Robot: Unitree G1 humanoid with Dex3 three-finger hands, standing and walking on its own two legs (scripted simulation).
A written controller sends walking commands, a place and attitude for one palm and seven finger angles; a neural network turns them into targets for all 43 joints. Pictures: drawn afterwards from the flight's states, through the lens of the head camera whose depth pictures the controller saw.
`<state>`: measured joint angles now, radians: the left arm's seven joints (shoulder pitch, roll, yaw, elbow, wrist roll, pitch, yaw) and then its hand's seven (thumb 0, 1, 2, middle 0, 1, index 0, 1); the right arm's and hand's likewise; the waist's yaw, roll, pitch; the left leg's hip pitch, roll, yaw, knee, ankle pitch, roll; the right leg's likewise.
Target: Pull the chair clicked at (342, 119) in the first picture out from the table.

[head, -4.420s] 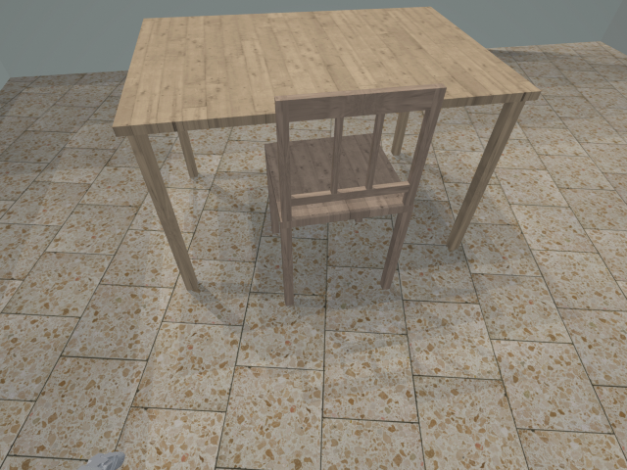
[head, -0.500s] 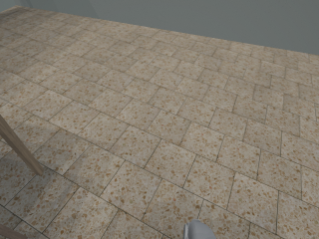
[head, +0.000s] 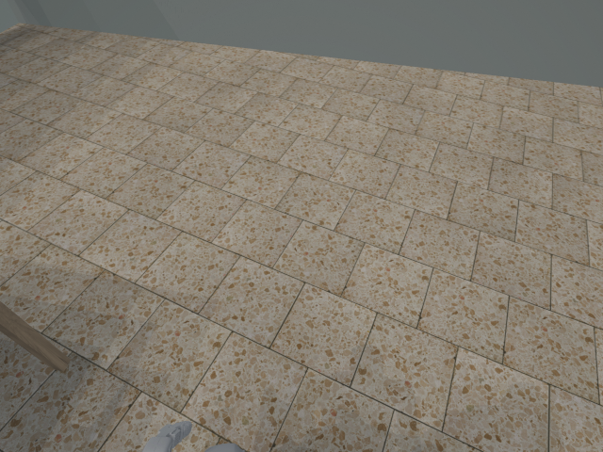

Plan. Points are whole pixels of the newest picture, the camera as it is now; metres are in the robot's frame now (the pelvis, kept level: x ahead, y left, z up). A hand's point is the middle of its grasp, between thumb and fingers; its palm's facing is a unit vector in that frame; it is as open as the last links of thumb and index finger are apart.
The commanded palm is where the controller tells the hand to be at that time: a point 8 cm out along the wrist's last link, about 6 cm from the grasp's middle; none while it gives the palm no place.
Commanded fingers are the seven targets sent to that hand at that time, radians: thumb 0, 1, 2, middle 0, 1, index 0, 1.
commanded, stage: turn to face it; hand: left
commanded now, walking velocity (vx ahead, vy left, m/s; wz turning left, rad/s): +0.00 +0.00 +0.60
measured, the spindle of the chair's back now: out of the picture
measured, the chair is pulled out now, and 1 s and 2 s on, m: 0.00 0.00 0.00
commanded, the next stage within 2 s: none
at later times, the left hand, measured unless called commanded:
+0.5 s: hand out of the picture +0.04 +0.27 -0.16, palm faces +0.31 -0.92 -0.26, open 7.4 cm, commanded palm none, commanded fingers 0.00 0.90 0.90 -0.20 -0.30 -0.20 -0.30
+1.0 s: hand out of the picture -0.07 +0.18 -0.15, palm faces +0.59 -0.77 -0.26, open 7.4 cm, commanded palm none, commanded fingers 0.00 0.90 0.90 -0.20 -0.30 -0.20 -0.30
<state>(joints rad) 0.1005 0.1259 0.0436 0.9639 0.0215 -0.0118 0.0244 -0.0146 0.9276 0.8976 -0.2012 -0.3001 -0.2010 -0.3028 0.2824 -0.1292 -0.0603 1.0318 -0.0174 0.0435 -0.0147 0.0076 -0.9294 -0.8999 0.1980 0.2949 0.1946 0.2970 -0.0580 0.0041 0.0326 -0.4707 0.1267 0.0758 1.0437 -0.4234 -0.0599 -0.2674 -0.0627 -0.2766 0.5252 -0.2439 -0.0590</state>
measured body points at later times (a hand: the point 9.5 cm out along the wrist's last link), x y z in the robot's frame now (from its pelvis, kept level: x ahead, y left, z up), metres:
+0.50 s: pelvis +0.01 +0.04 +0.01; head +0.05 +0.06 +0.46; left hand +0.02 +0.32 -0.14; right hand +0.13 -0.19 -0.13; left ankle +0.02 +0.13 -0.73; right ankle +0.04 -0.13 -0.67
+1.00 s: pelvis +0.01 -0.01 +0.01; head +0.04 +0.01 +0.45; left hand -0.10 +0.22 -0.13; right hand +0.24 -0.18 -0.14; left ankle -0.08 +0.11 -0.68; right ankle +0.05 -0.12 -0.73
